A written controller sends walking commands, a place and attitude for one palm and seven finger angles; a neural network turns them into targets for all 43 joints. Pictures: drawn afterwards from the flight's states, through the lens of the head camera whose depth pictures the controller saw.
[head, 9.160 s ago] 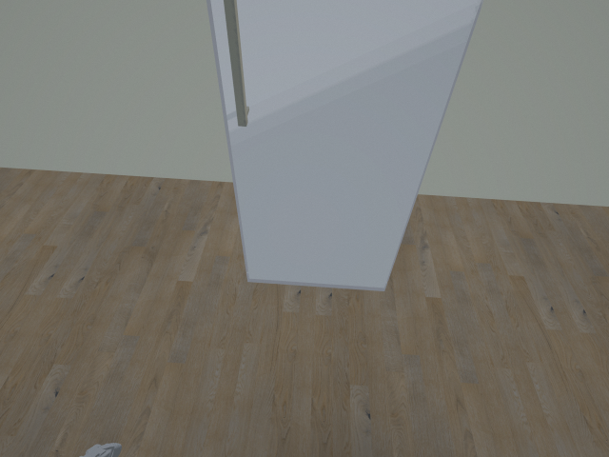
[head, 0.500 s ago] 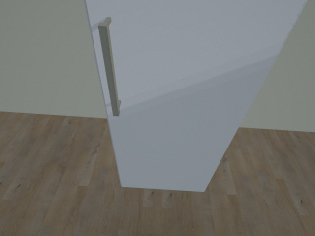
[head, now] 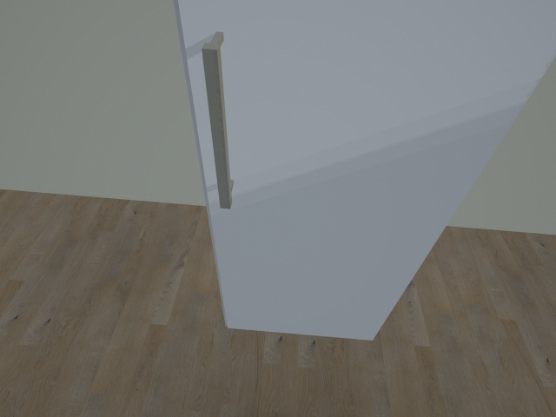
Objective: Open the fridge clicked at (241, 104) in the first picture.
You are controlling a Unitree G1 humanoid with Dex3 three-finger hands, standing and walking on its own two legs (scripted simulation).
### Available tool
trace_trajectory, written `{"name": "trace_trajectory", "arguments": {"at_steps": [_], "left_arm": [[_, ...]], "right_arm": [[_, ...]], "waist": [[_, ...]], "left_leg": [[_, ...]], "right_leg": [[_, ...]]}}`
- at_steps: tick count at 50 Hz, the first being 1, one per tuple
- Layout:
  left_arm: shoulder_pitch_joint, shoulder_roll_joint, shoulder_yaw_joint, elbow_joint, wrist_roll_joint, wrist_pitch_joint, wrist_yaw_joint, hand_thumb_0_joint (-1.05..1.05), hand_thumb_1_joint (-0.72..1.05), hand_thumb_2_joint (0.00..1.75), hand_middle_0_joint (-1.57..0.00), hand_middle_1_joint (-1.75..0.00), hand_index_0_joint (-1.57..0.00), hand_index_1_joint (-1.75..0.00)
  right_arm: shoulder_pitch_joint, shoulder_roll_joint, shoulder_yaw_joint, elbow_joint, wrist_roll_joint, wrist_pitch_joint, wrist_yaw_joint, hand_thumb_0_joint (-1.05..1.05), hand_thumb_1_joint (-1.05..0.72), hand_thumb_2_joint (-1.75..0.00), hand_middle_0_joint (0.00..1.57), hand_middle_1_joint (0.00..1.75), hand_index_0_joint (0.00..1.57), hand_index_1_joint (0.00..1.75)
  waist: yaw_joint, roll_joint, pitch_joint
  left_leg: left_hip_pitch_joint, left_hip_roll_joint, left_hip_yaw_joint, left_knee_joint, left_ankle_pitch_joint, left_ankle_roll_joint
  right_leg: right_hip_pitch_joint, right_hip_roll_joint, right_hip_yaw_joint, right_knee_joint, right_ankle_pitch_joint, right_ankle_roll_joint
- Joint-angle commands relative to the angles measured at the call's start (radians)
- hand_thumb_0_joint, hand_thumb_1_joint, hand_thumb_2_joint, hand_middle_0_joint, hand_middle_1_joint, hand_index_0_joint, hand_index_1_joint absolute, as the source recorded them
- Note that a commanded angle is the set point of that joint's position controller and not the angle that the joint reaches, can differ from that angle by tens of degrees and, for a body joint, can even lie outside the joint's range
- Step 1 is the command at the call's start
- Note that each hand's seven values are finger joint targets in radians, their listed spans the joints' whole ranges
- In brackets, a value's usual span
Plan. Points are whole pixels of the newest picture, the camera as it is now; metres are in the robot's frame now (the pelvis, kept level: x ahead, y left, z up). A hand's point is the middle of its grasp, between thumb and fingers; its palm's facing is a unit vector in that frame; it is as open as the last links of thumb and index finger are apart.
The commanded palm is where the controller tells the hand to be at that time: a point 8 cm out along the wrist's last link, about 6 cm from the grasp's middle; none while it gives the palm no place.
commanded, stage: look again from close up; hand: left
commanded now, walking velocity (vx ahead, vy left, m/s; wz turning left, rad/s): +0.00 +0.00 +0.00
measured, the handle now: (222, 133) +0.49 +0.13 +0.16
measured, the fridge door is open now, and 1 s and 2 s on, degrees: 0 0 0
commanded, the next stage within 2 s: none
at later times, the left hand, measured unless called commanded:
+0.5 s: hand out of the picture +0.07 +0.23 -0.16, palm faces -0.04 -0.95 -0.32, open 7.4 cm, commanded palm none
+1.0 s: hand out of the picture +0.07 +0.22 -0.16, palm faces -0.04 -0.95 -0.31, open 7.4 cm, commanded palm none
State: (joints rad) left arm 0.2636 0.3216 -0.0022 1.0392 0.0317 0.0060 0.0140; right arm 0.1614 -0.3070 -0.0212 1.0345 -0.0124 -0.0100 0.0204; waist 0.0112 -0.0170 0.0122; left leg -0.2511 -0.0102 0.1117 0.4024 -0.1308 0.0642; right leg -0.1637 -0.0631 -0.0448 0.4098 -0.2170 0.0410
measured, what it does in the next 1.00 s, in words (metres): stands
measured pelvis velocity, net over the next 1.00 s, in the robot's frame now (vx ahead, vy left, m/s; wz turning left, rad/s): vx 0.02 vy -0.02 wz -0.01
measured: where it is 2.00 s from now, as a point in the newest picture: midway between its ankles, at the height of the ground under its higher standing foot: outside the picture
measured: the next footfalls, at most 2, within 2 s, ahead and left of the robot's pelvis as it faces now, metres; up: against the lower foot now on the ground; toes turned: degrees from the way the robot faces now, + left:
none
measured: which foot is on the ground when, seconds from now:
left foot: down 0.00-1.00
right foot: down 0.00-1.00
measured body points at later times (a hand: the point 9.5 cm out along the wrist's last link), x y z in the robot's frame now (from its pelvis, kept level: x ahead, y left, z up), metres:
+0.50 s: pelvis +0.02 -0.01 +0.00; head +0.02 +0.00 +0.45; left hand +0.07 +0.28 -0.14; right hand +0.09 -0.30 -0.13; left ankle +0.06 +0.08 -0.74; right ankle +0.00 -0.15 -0.74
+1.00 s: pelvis +0.02 -0.02 +0.01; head +0.03 -0.01 +0.46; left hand +0.07 +0.26 -0.14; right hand +0.08 -0.30 -0.13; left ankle +0.06 +0.08 -0.74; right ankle +0.00 -0.15 -0.74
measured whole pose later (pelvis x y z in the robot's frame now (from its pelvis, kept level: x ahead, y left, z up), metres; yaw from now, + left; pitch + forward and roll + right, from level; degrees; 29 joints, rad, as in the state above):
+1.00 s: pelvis +0.02 -0.02 +0.01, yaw +0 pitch -2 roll +0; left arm 0.20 0.31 -0.01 1.09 0.02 0.00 0.01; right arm 0.16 -0.30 0.00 1.11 -0.01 -0.01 0.01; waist 0.00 -0.01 0.02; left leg -0.18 0.01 0.11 0.33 -0.13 0.03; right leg -0.09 -0.04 -0.05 0.32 -0.21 0.03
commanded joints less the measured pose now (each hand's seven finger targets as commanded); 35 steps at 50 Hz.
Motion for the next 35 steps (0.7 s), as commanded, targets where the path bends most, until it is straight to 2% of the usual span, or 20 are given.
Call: {"name": "trace_trajectory", "arguments": {"at_steps": [1, 6, 12, 16, 17, 18, 21, 25, 35], "left_arm": [[-0.006, 0.173, 0.032, -0.048, -0.004, -0.029, 0.007, 0.0, 0.9, 0.9, -0.2, -0.3, -0.2, -0.3], [-0.017, 0.174, 0.03, -0.04, -0.005, -0.029, 0.007, 0.0, 0.9, 0.9, -0.2, -0.3, -0.2, -0.3], [-0.028, 0.18, 0.03, -0.036, -0.007, -0.035, 0.008, 0.0, 0.9, 0.9, -0.2, -0.3, -0.2, -0.3], [-0.045, 0.181, 0.028, -0.033, -0.01, -0.035, 0.008, 0.0, 0.9, 0.9, -0.2, -0.3, -0.2, -0.3], [-0.042, 0.182, 0.029, -0.033, -0.009, -0.037, 0.009, 0.0, 0.9, 0.9, -0.2, -0.3, -0.2, -0.3], [-0.051, 0.183, 0.028, -0.033, -0.01, -0.037, 0.009, 0.0, 0.9, 0.9, -0.2, -0.3, -0.2, -0.3], [-0.062, 0.182, 0.028, -0.03, -0.011, -0.036, 0.008, 0.0, 0.9, 0.9, -0.2, -0.3, -0.2, -0.3], [-0.068, 0.181, 0.028, -0.026, -0.012, -0.036, 0.009, 0.0, 0.9, 0.9, -0.2, -0.3, -0.2, -0.3], [-0.084, 0.178, 0.027, -0.02, -0.012, -0.033, 0.007, 0.0, 0.9, 0.9, -0.2, -0.3, -0.2, -0.3]], "right_arm": [[-0.032, -0.207, -0.044, -0.052, 0.005, -0.02, -0.018, 0.0, -0.9, -0.9, 0.2, 0.3, 0.2, 0.3], [-0.041, -0.208, -0.041, -0.042, 0.005, -0.019, -0.018, 0.0, -0.9, -0.9, 0.2, 0.3, 0.2, 0.3], [-0.043, -0.2, -0.036, -0.029, 0.008, -0.023, -0.018, 0.0, -0.9, -0.9, 0.2, 0.3, 0.2, 0.3], [-0.052, -0.2, -0.033, -0.018, 0.007, -0.023, -0.018, 0.0, -0.9, -0.9, 0.2, 0.3, 0.2, 0.3], [-0.052, -0.196, -0.032, -0.016, 0.008, -0.023, -0.018, 0.0, -0.9, -0.9, 0.2, 0.3, 0.2, 0.3], [-0.053, -0.197, -0.031, -0.014, 0.008, -0.024, -0.018, 0.0, -0.9, -0.9, 0.2, 0.3, 0.2, 0.3], [-0.053, -0.199, -0.029, -0.007, 0.006, -0.022, -0.018, 0.0, -0.9, -0.9, 0.2, 0.3, 0.2, 0.3], [-0.055, -0.197, -0.027, 0.0, 0.006, -0.023, -0.019, 0.0, -0.9, -0.9, 0.2, 0.3, 0.2, 0.3], [-0.047, -0.195, -0.022, 0.013, 0.005, -0.02, -0.02, 0.0, -0.9, -0.9, 0.2, 0.3, 0.2, 0.3]], "waist": [[-0.013, 0.044, 0.006], [-0.016, 0.038, 0.006], [-0.014, 0.013, -0.028], [-0.015, 0.029, -0.024], [-0.012, 0.011, -0.029], [-0.015, 0.017, -0.026], [-0.017, 0.026, -0.024], [-0.016, 0.029, -0.03], [-0.017, 0.026, -0.003]], "left_leg": [[0.042, 0.153, -0.197, -0.151, -0.183, -0.027], [0.057, 0.148, -0.195, -0.15, -0.156, -0.03], [0.096, 0.147, -0.175, -0.117, -0.018, -0.03], [0.099, 0.145, -0.171, -0.121, -0.006, -0.033], [0.104, 0.145, -0.167, -0.109, 0.031, -0.031], [0.102, 0.145, -0.166, -0.111, 0.037, -0.032], [0.105, 0.145, -0.167, -0.125, 0.006, -0.037], [0.113, 0.146, -0.163, -0.124, 0.03, -0.038], [0.106, 0.145, -0.162, -0.147, -0.016, -0.043]], "right_leg": [[-0.053, -0.067, 0.075, -0.08, -0.018, -0.062], [-0.049, -0.069, 0.078, -0.09, -0.013, -0.061], [-0.018, -0.079, 0.078, -0.102, 0.05, -0.059], [-0.009, -0.082, 0.082, -0.111, 0.05, -0.058], [-0.003, -0.084, 0.083, -0.114, 0.075, -0.059], [-0.001, -0.085, 0.083, -0.114, 0.076, -0.059], [0.0, -0.083, 0.083, -0.121, 0.051, -0.058], [0.012, -0.085, 0.083, -0.127, 0.065, -0.057], [0.004, -0.082, 0.09, -0.143, 0.038, -0.055]]}}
